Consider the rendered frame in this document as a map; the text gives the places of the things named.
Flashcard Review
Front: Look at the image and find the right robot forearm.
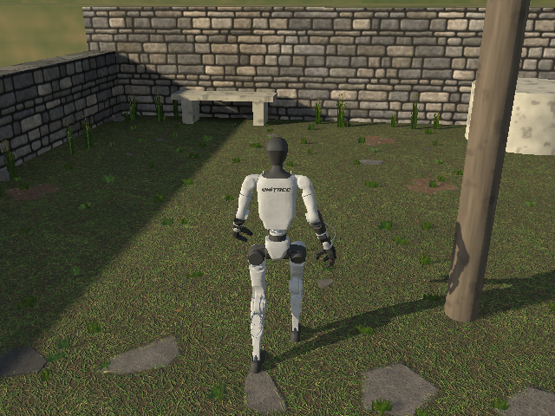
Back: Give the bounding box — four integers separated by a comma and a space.
312, 210, 333, 250

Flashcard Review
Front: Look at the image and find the right robot hand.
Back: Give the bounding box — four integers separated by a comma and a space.
317, 245, 336, 269

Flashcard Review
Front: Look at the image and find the robot head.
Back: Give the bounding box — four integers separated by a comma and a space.
262, 137, 292, 179

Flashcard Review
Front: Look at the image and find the left robot forearm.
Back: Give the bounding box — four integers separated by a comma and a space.
232, 207, 245, 232

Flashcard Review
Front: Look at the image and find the robot right upper arm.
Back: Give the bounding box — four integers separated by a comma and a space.
295, 174, 320, 224

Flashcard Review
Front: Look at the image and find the left robot thigh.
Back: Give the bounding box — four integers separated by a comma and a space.
247, 244, 267, 314

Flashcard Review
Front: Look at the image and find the left robot hand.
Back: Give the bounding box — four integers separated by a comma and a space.
232, 226, 253, 242

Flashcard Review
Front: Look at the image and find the robot left upper arm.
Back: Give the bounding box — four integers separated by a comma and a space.
236, 174, 259, 220

